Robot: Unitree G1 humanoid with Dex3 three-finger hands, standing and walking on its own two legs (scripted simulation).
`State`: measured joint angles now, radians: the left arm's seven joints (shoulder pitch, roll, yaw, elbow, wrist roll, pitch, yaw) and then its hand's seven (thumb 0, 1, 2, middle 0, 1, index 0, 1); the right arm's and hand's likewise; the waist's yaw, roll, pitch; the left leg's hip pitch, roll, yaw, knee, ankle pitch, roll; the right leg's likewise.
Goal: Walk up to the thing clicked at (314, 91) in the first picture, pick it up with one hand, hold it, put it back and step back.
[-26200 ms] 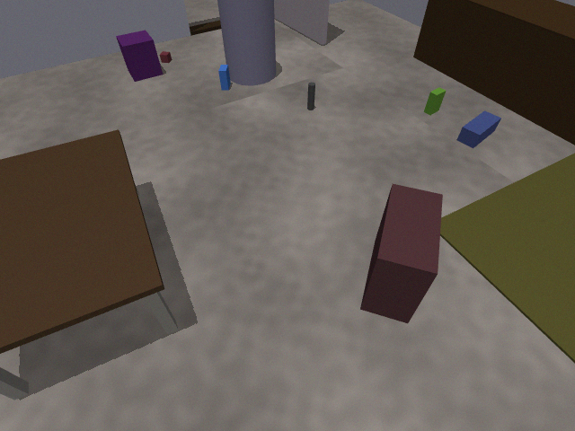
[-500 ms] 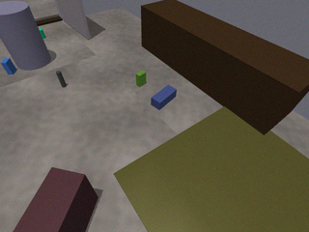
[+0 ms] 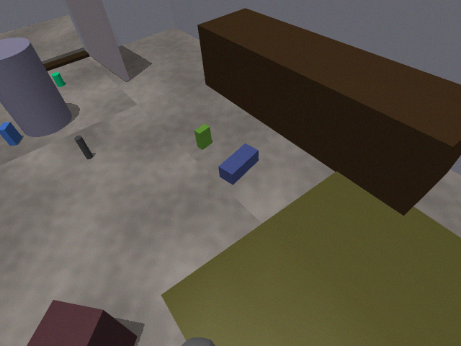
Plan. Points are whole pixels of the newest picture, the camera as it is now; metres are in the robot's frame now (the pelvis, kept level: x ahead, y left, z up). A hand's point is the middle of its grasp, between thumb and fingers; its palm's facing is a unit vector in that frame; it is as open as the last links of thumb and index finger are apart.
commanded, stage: walk up
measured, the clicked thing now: (84, 147) +1.35 +1.07 -0.70
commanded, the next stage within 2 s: stand in 1.88 s
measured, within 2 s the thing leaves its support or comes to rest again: neither
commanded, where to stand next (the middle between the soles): +0.27 +0.01 m, yaw -1 degrees
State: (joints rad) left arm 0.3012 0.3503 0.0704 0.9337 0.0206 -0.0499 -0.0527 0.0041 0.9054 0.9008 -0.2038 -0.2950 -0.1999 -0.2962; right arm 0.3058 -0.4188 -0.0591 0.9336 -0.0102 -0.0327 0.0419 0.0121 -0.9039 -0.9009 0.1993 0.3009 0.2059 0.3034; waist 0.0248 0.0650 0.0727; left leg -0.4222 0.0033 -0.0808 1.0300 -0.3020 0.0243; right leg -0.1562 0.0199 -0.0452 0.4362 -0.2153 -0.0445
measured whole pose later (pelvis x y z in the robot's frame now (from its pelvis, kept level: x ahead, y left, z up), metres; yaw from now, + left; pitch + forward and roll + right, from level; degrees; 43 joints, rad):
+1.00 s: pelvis +0.23 +0.01 -0.03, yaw -1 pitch -2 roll +2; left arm 0.12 0.37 0.02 0.90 0.00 0.01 0.00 0.00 0.90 0.90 -0.20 -0.30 -0.20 -0.30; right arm 0.22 -0.37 -0.02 0.95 -0.01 0.01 0.00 0.01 -0.90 -0.90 0.20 0.30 0.21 0.30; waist 0.01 -0.04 0.11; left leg -0.27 -0.02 0.02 0.68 -0.38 -0.01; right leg -0.45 -0.07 0.01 0.70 -0.24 0.00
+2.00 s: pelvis +0.26 +0.00 +0.00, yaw +1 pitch -2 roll +1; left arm 0.07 0.35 0.02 1.13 0.02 0.00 -0.02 0.00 0.91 0.90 -0.20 -0.29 -0.20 -0.30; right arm 0.13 -0.36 -0.01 1.13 -0.02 0.00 0.01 0.01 -0.90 -0.90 0.20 0.30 0.21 0.30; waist 0.00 0.00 0.04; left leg -0.11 0.01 -0.02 0.38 -0.25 -0.03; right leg -0.26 -0.04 -0.03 0.40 -0.11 0.01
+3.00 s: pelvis +0.28 -0.02 +0.00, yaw +1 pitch -2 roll +0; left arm 0.09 0.34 0.02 1.14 0.01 -0.01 -0.02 0.00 0.91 0.90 -0.20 -0.29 -0.20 -0.30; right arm 0.15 -0.36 -0.01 1.12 -0.01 0.00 0.00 0.01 -0.90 -0.90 0.20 0.30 0.21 0.30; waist 0.00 0.02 0.05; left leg -0.03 0.05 -0.03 0.32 -0.26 -0.05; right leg -0.20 -0.01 -0.05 0.36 -0.13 -0.01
